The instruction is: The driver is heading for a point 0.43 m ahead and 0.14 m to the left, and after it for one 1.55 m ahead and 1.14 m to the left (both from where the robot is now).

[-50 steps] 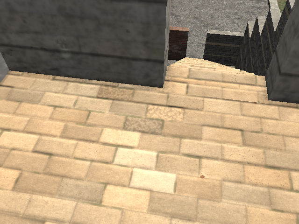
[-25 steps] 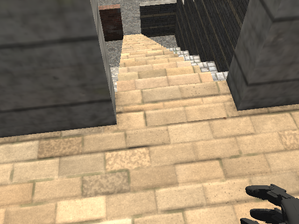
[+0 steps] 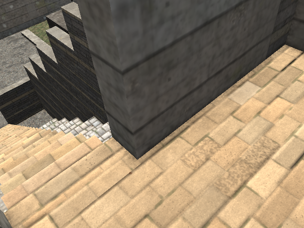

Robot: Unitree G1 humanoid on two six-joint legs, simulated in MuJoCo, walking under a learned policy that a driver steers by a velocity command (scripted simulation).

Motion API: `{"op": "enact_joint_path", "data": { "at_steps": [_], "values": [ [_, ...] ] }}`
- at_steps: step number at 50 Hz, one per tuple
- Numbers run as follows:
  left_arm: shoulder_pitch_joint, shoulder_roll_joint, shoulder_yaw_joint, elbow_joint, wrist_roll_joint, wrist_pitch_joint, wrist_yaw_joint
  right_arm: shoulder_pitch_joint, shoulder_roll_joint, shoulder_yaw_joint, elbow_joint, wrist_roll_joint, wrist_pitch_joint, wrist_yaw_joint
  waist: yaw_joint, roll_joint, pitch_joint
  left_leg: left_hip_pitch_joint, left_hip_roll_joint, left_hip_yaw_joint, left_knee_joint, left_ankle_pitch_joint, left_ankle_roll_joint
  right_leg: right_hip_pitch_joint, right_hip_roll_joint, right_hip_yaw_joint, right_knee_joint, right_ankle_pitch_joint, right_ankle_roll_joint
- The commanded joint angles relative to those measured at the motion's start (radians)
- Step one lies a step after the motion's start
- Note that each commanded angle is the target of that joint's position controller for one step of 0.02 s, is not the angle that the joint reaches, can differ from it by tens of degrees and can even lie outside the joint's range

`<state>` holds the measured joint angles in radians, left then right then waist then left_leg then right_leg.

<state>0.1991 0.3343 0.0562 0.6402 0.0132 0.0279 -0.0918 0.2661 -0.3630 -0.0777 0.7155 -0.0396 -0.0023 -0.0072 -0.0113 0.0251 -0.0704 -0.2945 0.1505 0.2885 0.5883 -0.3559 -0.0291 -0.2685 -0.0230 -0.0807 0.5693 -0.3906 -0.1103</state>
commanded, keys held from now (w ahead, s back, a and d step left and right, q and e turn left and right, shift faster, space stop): w+shift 0.02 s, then w+q+shift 0.38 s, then q+shift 0.60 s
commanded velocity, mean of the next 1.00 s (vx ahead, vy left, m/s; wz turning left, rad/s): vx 0.50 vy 0.00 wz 0.51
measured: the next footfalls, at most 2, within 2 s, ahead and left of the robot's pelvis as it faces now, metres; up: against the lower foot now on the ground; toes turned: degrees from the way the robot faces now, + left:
left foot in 0.42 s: +0.47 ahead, +0.06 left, +0.00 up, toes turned +7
right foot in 0.86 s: +0.74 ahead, +0.01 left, +0.00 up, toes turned +39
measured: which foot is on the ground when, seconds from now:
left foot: up 0.00-0.40, down 0.42-0.84, up 0.86-1.00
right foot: down 0.00-0.44, up 0.46-0.84, down 0.86-1.00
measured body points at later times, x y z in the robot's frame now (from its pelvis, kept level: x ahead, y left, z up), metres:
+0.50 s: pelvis +0.33 +0.01 -0.03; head +0.37 +0.01 +0.42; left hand +0.35 +0.29 -0.15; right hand +0.48 -0.25 -0.15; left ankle +0.43 +0.06 -0.73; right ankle +0.09 -0.12 -0.60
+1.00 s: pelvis +0.52 +0.00 -0.01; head +0.56 +0.02 +0.43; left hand +0.49 +0.30 -0.11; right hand +0.83 -0.16 -0.10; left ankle +0.41 +0.04 -0.62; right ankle +0.71 -0.01 -0.73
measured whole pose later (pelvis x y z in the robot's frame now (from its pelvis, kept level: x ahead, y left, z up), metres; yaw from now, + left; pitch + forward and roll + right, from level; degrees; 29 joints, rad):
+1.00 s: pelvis +0.52 +0.00 -0.01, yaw +40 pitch -1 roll -1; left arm 0.14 0.26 0.00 0.64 0.04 0.00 0.06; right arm 0.18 -0.38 -0.10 0.64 -0.02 0.11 -0.02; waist -0.01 0.02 0.12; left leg -0.50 -0.11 -0.08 1.38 -0.48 -0.08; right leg -0.44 -0.01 -0.01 0.51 -0.04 -0.01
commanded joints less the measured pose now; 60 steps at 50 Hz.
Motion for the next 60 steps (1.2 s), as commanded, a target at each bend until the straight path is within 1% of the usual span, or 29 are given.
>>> {"op": "enact_joint_path", "data": {
  "at_steps": [1, 2, 5, 9, 16, 18, 20, 21, 22, 23, 24, 26, 29, 32, 35, 38, 41, 42, 43, 44, 45, 46, 48, 50, 52, 56, 58, 59, 60],
  "values": [
    [0.221, 0.202, 0.041, -0.006, 0.001, -0.019, 0.048, -0.246, 0.057, 0.037, -0.198, -0.020, -0.001, 0.018, 0.142, -0.329, 0.161, -0.780, -0.123, -0.184, 0.538, -0.234, -0.030, 0.313, -0.267, 0.733, -0.337, -0.483, -0.196],
    [0.202, 0.187, 0.043, -0.011, 0.013, -0.023, 0.075, -0.320, -0.005, 0.028, -0.238, -0.026, -0.022, 0.029, 0.152, -0.210, 0.177, -0.852, -0.054, -0.290, 0.546, -0.064, -0.029, 0.324, -0.317, 0.752, -0.432, -0.438, -0.219],
    [0.151, 0.132, 0.022, -0.015, 0.013, -0.066, 0.090, -0.154, -0.067, 0.015, -0.142, -0.023, -0.046, 0.052, 0.062, -0.129, 0.091, -0.684, -0.020, -0.281, 0.481, 0.150, -0.027, 0.326, -0.213, 0.502, -0.419, -0.180, -0.148],
    [0.218, 0.102, 0.010, 0.049, 0.011, -0.115, 0.074, -0.185, -0.035, 0.017, -0.118, 0.021, -0.019, 0.076, 0.066, -0.059, 0.177, -0.644, -0.064, -0.308, 0.412, 0.278, 0.017, 0.309, -0.170, 0.264, -0.485, 0.096, -0.085],
    [0.208, 0.070, -0.011, 0.119, 0.016, -0.156, 0.085, -0.279, 0.032, 0.043, -0.129, 0.021, -0.031, 0.101, 0.049, -0.065, 0.225, -0.415, -0.138, -0.170, 0.139, 0.408, 0.130, 0.304, -0.154, -0.044, -0.530, 0.720, 0.019],
    [0.221, 0.122, 0.002, 0.136, 0.028, -0.160, 0.102, -0.216, 0.015, 0.043, -0.104, 0.026, -0.030, 0.092, 0.019, -0.120, 0.137, -0.260, -0.219, -0.099, 0.102, 0.357, 0.173, 0.391, -0.161, -0.088, -0.390, 1.282, 0.055],
    [0.183, 0.166, 0.019, 0.130, 0.048, -0.125, 0.122, 0.100, -0.048, 0.021, -0.010, 0.019, -0.034, 0.071, -0.122, -0.164, -0.028, -0.021, -0.301, -0.099, 0.078, 0.241, 0.203, 0.449, -0.161, -0.099, 0.061, 1.566, 0.071],
    [0.138, 0.172, 0.022, 0.119, 0.040, -0.118, 0.127, 0.276, -0.077, 0.007, 0.043, 0.011, -0.048, 0.067, -0.216, -0.155, -0.098, 0.169, -0.286, -0.168, -0.049, 0.310, 0.234, 0.355, -0.144, -0.091, 0.381, 1.512, 0.081],
    [0.144, 0.083, -0.003, 0.102, 0.047, -0.130, 0.108, 0.313, -0.145, -0.019, 0.057, 0.016, -0.037, 0.050, -0.182, -0.036, -0.160, 0.425, -0.143, -0.380, 0.037, 0.150, 0.276, 0.065, -0.055, -0.071, 0.705, 0.698, 0.073],
    [0.224, -0.003, -0.018, 0.031, 0.012, -0.139, 0.075, 0.217, -0.280, -0.062, 0.022, 0.008, -0.024, 0.052, -0.044, 0.348, -0.242, 0.692, 0.091, -1.035, -0.132, 0.196, 0.492, -0.417, 0.183, 0.056, 1.114, -0.114, 0.140],
    [0.146, 0.068, -0.020, 0.034, 0.020, -0.154, 0.083, 0.166, -0.241, -0.073, 0.005, 0.037, -0.024, 0.063, -0.090, 0.115, -0.230, 0.661, 0.065, -1.070, -0.231, 0.261, 0.462, -0.486, 0.110, 0.198, 1.113, -0.001, 0.102],
    [0.067, 0.044, -0.038, -0.003, 0.017, -0.167, 0.088, 0.115, -0.115, -0.040, 0.041, 0.041, -0.026, 0.055, -0.001, -0.085, -0.002, 0.337, 0.033, -0.851, -0.267, 0.559, 0.380, -0.432, 0.030, 0.164, 0.950, 0.094, 0.109],
    [0.075, 0.043, -0.040, -0.011, 0.044, -0.117, 0.104, 0.054, -0.074, -0.016, 0.026, 0.049, -0.050, 0.043, 0.055, -0.157, 0.074, 0.075, -0.017, -0.644, -0.272, 1.124, 0.338, -0.333, -0.018, 0.148, 0.777, 0.017, 0.160],
    [0.042, 0.031, -0.042, -0.043, 0.025, -0.095, 0.121, 0.082, -0.133, -0.036, 0.040, 0.024, -0.063, 0.039, 0.059, -0.096, 0.052, -0.024, -0.123, -0.545, -0.233, 1.264, 0.243, -0.239, 0.004, 0.091, 0.503, 0.099, 0.159],
    [-0.047, 0.010, -0.055, -0.057, 0.015, -0.089, 0.117, 0.089, -0.103, -0.037, 0.039, 0.039, -0.038, 0.016, 0.011, 0.002, -0.019, 0.038, -0.201, -0.519, -0.151, 1.150, 0.134, -0.200, 0.057, 0.076, 0.264, 0.321, 0.127],
    [-0.115, 0.022, -0.064, -0.063, 0.007, -0.071, 0.134, 0.081, -0.119, -0.051, 0.003, 0.045, 0.032, -0.028, -0.041, 0.072, -0.044, 0.069, -0.245, -0.578, -0.018, 1.078, 0.045, -0.138, 0.133, 0.093, 0.093, 0.366, 0.113],
    [0.038, 0.028, -0.063, 0.001, 0.023, -0.066, 0.146, 0.013, -0.086, -0.042, -0.042, 0.047, 0.053, -0.047, 0.029, 0.135, -0.043, 0.033, -0.267, -0.668, 0.109, 0.687, -0.002, 0.053, 0.108, 0.173, -0.112, 0.469, 0.111],
    [0.123, 0.043, -0.063, 0.026, 0.029, -0.078, 0.141, -0.019, -0.082, -0.040, -0.081, 0.053, 0.048, -0.051, 0.070, 0.056, -0.060, -0.067, -0.305, -0.660, 0.280, 0.444, -0.026, 0.239, 0.010, 0.254, -0.201, 0.741, 0.066],
    [0.149, 0.116, -0.041, 0.005, 0.024, -0.075, 0.146, 0.039, -0.020, -0.028, -0.119, 0.048, 0.044, -0.045, 0.052, -0.173, -0.164, -0.193, -0.398, -0.490, 0.616, -0.359, -0.028, 0.415, -0.325, 0.481, -0.110, 1.302, -0.045],
    [0.121, 0.124, -0.031, -0.031, 0.005, -0.063, 0.143, 0.178, -0.061, -0.040, -0.114, 0.019, 0.043, -0.038, -0.017, -0.160, -0.269, -0.173, -0.359, -0.433, 0.786, -0.437, -0.038, 0.334, -0.526, 0.615, -0.093, 1.496, -0.200],
    [0.060, 0.116, -0.012, -0.048, -0.012, -0.060, 0.151, 0.173, -0.102, -0.049, -0.099, -0.007, 0.058, -0.030, 0.000, -0.200, -0.272, -0.184, -0.287, -0.366, 0.884, -0.322, -0.046, 0.269, -0.535, 0.682, -0.126, 1.330, -0.260],
    [0.020, 0.056, -0.026, -0.057, -0.007, -0.058, 0.158, 0.118, -0.127, -0.057, -0.093, -0.009, 0.080, -0.025, -0.009, -0.111, -0.203, -0.192, -0.242, -0.393, 0.949, -0.220, -0.050, 0.199, -0.426, 0.538, -0.141, 1.037, -0.214],
    [-0.054, 0.032, -0.031, -0.081, 0.033, -0.040, 0.161, 0.027, -0.106, -0.051, -0.123, 0.019, 0.115, -0.017, -0.016, -0.148, -0.059, -0.200, -0.215, -0.381, 0.908, -0.105, -0.076, 0.021, -0.270, 0.369, -0.231, 0.543, -0.142],
    [-0.079, 0.035, -0.017, -0.076, 0.037, -0.025, 0.149, 0.026, -0.074, -0.039, -0.132, 0.034, 0.136, -0.007, -0.036, -0.170, -0.003, -0.153, -0.202, -0.348, 0.769, -0.066, -0.072, -0.060, -0.200, 0.252, -0.252, 0.367, -0.095],
    [-0.069, 0.057, -0.003, -0.071, 0.045, -0.021, 0.142, 0.029, -0.013, -0.022, -0.153, 0.045, 0.142, -0.006, -0.043, -0.201, -0.003, -0.101, -0.187, -0.309, 0.617, -0.116, -0.072, -0.061, -0.192, 0.206, -0.260, 0.273, -0.062],
    [-0.015, 0.132, 0.041, -0.085, 0.056, 0.021, 0.151, -0.008, -0.035, -0.031, -0.222, 0.073, 0.137, 0.031, -0.027, -0.279, -0.055, 0.061, -0.159, -0.223, 0.322, -0.224, -0.006, -0.083, -0.236, 0.141, -0.312, -0.018, -0.004],
    [-0.028, 0.143, 0.056, -0.102, 0.050, 0.034, 0.156, 0.096, -0.033, -0.031, -0.176, 0.079, 0.120, 0.048, -0.060, -0.221, -0.067, 0.176, -0.174, -0.191, 0.090, -0.152, 0.061, -0.145, -0.250, 0.089, -0.249, -0.154, 0.057],
    [-0.012, 0.127, 0.062, -0.087, 0.044, 0.022, 0.147, 0.108, -0.040, -0.035, -0.154, 0.063, 0.117, 0.043, -0.065, -0.063, 0.032, 0.214, -0.179, -0.273, -0.005, -0.106, 0.084, -0.310, -0.194, -0.001, -0.059, -0.226, 0.126],
    [0.021, 0.009, 0.035, -0.067, 0.030, 0.027, 0.137, 0.089, -0.067, -0.025, -0.169, 0.055, 0.114, 0.032, -0.066, 0.257, 0.116, 0.133, 0.007, -0.601, -0.251, -0.216, 0.124, -0.510, -0.057, -0.136, 0.312, -0.231, 0.195]
  ]
}}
